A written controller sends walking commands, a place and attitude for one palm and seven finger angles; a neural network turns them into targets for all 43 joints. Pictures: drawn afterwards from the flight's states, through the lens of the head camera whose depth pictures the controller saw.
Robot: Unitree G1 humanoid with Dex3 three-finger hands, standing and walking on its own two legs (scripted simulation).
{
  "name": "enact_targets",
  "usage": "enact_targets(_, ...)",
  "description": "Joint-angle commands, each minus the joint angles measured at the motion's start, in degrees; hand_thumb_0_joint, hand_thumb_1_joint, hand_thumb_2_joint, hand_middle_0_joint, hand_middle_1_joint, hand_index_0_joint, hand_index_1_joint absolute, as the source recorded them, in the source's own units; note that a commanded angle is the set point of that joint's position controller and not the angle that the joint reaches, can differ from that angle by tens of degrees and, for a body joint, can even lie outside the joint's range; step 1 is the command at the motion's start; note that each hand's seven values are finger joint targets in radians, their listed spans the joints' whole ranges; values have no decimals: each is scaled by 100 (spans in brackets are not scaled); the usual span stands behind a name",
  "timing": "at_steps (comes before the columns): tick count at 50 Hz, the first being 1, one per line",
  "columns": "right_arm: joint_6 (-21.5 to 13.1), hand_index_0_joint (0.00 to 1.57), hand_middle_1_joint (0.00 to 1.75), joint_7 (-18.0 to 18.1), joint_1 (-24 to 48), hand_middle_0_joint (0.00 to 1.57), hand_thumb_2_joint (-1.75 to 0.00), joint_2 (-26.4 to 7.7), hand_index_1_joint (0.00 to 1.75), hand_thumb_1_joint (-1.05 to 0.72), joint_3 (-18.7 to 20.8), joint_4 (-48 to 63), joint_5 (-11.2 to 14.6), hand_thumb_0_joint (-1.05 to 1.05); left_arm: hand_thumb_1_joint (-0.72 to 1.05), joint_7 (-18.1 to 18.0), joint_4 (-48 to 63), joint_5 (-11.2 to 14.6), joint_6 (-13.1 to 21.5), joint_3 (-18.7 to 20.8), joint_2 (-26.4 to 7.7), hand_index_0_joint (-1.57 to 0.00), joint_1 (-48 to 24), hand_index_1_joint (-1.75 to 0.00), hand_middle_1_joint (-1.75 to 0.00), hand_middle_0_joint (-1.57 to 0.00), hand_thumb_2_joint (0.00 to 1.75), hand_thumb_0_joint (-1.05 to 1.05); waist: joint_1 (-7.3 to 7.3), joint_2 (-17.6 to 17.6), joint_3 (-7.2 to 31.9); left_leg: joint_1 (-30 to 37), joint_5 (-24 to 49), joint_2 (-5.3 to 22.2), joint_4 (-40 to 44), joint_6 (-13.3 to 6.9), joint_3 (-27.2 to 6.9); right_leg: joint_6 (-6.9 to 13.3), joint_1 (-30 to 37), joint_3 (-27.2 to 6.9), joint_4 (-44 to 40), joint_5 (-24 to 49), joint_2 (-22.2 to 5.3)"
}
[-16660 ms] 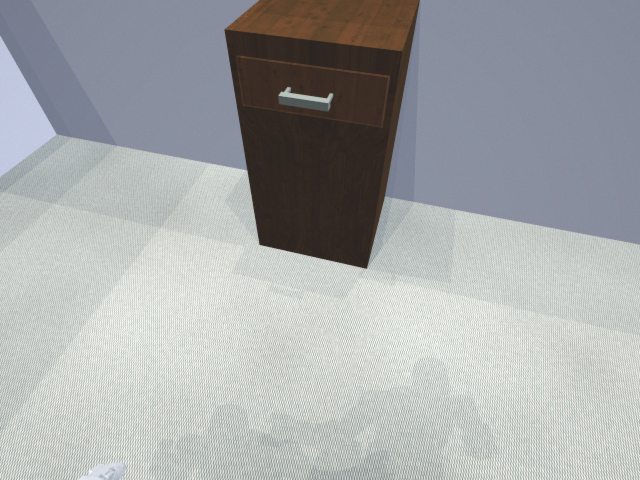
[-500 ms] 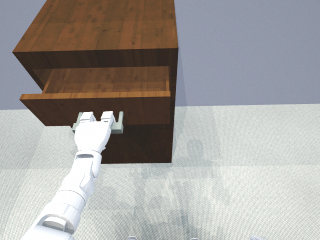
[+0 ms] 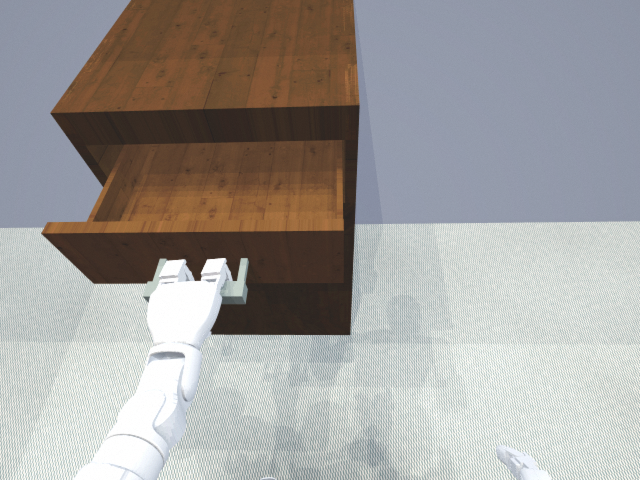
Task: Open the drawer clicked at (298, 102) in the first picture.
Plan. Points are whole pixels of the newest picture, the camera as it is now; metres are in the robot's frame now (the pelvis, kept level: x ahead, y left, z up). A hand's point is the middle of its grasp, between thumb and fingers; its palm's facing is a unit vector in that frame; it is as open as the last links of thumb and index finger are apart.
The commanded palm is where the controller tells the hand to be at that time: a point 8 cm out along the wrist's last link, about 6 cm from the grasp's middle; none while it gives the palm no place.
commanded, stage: pull the drawer open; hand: left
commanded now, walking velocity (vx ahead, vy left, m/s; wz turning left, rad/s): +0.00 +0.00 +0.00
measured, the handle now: (199, 279) +0.39 +0.19 -0.01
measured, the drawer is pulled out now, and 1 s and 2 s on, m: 0.18 0.29 0.30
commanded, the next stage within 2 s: open the thumb to release the handle in 1.24 s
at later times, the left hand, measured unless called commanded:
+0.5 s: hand (191, 368) +0.27 +0.18 -0.03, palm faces -0.01 -0.09 -1.00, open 6.0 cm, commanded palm +0.23 +0.20 +0.02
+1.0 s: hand (183, 406) +0.22 +0.18 -0.03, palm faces +0.00 -0.10 -0.99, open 6.0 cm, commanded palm +0.17 +0.20 +0.02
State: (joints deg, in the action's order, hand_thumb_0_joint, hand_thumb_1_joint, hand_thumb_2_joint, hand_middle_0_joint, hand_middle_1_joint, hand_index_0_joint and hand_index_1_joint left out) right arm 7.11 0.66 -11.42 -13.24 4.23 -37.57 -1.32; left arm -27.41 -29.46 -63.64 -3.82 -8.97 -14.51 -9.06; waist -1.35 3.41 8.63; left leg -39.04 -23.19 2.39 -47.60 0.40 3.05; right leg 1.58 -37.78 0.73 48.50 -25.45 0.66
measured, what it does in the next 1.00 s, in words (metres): stands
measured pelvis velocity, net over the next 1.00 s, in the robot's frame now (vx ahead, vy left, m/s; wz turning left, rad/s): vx -0.01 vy -0.01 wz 0.00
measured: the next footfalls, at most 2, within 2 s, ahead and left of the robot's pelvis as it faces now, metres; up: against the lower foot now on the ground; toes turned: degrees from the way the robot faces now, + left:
none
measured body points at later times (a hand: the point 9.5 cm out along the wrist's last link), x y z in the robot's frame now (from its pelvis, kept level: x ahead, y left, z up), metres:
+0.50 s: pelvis +0.00 -0.01 +0.00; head +0.04 -0.03 +0.44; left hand +0.26 +0.18 +0.03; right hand +0.17 -0.24 -0.12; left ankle -0.01 +0.13 -0.70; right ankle -0.02 -0.10 -0.70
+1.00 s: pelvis -0.01 -0.01 -0.01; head +0.04 -0.04 +0.44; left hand +0.22 +0.18 +0.03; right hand +0.18 -0.24 -0.12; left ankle -0.01 +0.13 -0.70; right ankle -0.02 -0.10 -0.70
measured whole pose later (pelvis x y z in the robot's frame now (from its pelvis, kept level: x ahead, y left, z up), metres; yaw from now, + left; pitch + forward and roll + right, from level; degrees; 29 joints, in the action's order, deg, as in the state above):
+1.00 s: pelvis -0.01 -0.01 -0.01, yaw +0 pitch +12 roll +1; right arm 6.7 0.2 -6.1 -12.1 1.6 -33.7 -2.1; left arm -28.9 -6.7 -63.5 -1.9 -9.3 -15.8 16.1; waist 0.9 2.7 7.5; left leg -38.6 -24.2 2.6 -50.8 1.3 3.2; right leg 2.5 -38.2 0.5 53.3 -27.2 0.8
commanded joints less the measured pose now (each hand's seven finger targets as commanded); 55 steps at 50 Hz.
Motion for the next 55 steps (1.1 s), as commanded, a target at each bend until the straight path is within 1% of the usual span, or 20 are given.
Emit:
enact_targets(1,-214,20,30,40,271,20,-90,-631,30,-90,150,726,-32,0,90,-312,1328,29,3,334,-642,-40,-791,-135,-135,-40,90,0,100,-449,1661,1245,2009,-382,254,-218,-28,78,880,62,-591,2780,154)
enact_targets(3,-222,20,30,38,306,20,-90,-617,30,-90,150,759,-50,0,90,-332,1567,19,13,346,-655,-40,-703,-135,-135,-40,90,0,148,-348,1830,1312,2097,-392,231,-217,-20,86,972,30,-547,2890,140)
enact_targets(8,-231,20,30,36,468,20,-90,-589,30,-90,106,843,-47,0,90,-323,1754,51,-11,444,-716,-40,-14,-135,-135,-40,90,0,242,-393,1639,1257,2065,-413,253,-199,-15,81,1039,17,-555,2970,128)
enact_targets(9,-228,20,30,38,497,20,-90,-595,30,-90,96,835,-46,0,90,-325,1795,42,-9,421,-714,-40,-97,-135,-135,-40,90,0,196,-459,1510,1226,1983,-404,246,-201,-39,79,943,35,-555,2865,137)
enact_targets(10,-239,20,30,35,521,20,-90,-586,30,-90,90,853,-56,0,90,-316,1866,52,-1,320,-613,-40,-136,-135,-135,-40,90,0,180,-415,1521,1247,1911,-408,252,-207,-31,72,918,40,-579,2774,126)
enact_targets(13,-254,20,30,53,584,20,-90,-580,30,-90,72,878,-72,0,90,-342,2027,23,25,551,-853,-40,67,-135,-135,-40,90,0,263,-446,1639,1247,1941,-421,220,-204,-24,77,1026,-16,-535,2913,116)
enact_targets(16,-271,20,30,28,648,20,-90,-548,30,-90,68,918,-78,0,90,-346,2179,10,36,432,-710,-40,324,-135,-135,-40,90,0,280,-339,1563,1267,1923,-417,203,-192,-31,87,936,-2,-513,2817,121)
enact_targets(18,-272,20,30,18,679,20,-90,-538,30,-90,48,983,-84,0,90,-350,2317,43,45,511,-774,-40,707,-135,-135,-40,90,0,338,-419,1609,1251,1983,-428,187,-189,-24,82,1052,-20,-494,2977,112)
enact_targets(21,-287,20,30,34,771,20,-90,-535,30,-90,19,992,-79,0,90,-344,2373,72,55,624,-869,-40,824,-135,-135,-40,90,0,333,-560,1397,1077,1739,-451,197,-192,-17,60,1055,-66,-530,2940,87)
enact_targets(23,-300,20,30,42,806,20,-90,-519,30,-90,5,1031,-91,0,90,-366,2564,60,91,786,-1004,-40,1137,-135,-135,-40,90,0,436,-424,1586,1120,1855,-462,184,-173,-7,76,1167,-106,-460,3117,78)
enact_targets(26,-300,20,30,27,898,20,-90,-499,30,-90,-11,1045,-95,0,90,-399,2624,63,106,801,-992,-40,1470,-135,-135,-40,90,0,432,-425,1346,1002,1681,-473,158,-164,5,71,1079,-146,-481,3051,70)
enact_targets(30,-290,20,30,11,967,20,-90,-487,30,-90,-21,1102,-110,0,90,-468,2875,34,119,818,-982,-40,1704,-135,-135,-40,90,0,456,-287,1328,989,1598,-472,118,-152,-7,94,950,-148,-424,2804,87)
enact_targets(32,-290,20,30,19,994,20,-90,-497,30,-90,-28,1094,-114,0,90,-498,2875,42,102,906,-1061,-40,1762,-135,-135,-40,90,0,445,-493,1334,902,1545,-472,87,-154,-37,92,966,-166,-406,2781,86)
enact_targets(34,-292,20,30,14,1012,20,-90,-492,30,-90,-30,1110,-118,0,90,-521,2987,27,101,817,-996,-40,1754,-135,-135,-40,90,0,436,-352,1325,916,1436,-474,74,-159,-23,85,879,-187,-414,2653,74)
enact_targets(40,-296,20,30,64,1076,20,-90,-484,30,-90,-61,1123,-99,0,90,-513,2982,61,28,824,-1012,-40,1797,-135,-135,-40,90,0,436,-527,1201,805,1206,-483,69,-175,-41,60,813,-194,-455,2346,65)
enact_targets(42,-295,20,30,79,1092,20,-90,-477,30,-90,-68,1155,-100,0,90,-523,3093,77,23,984,-1158,-40,2048,-135,-135,-40,90,0,512,-413,1369,895,1321,-488,55,-163,-31,91,908,-218,-422,2452,85)
enact_targets(46,-295,20,30,7,1133,20,-90,-447,30,-90,-92,1276,-88,0,90,-475,3297,148,34,753,-921,-40,2704,-135,-135,-40,90,0,551,-405,1186,904,1357,-469,89,-156,-39,91,866,-144,-403,2447,92)
enact_targets(48,-298,20,30,-5,1152,20,-90,-454,30,-90,-103,1313,-102,0,90,-480,3447,154,65,838,-996,-40,2849,-135,-135,-40,90,0,576,-470,1275,883,1379,-466,64,-152,-40,90,915,-193,-365,2529,80)
enact_targets(53,-320,20,30,-70,1156,20,-90,-453,30,-90,-122,1405,-131,0,90,-509,3680,151,198,954,-1062,-40,3465,-135,-135,-40,90,0,612,-449,1159,785,1405,-467,-24,-138,-63,109,827,-275,-253,2677,90)
enact_targets(55,-316,20,30,-111,1150,20,-90,-455,30,-90,-115,1421,-155,0,90,-530,3819,127,241,816,-955,-40,3465,-135,-135,-40,90,0,556,-445,1101,745,1340,-464,-83,-143,-75,106,689,-291,-233,2571,84)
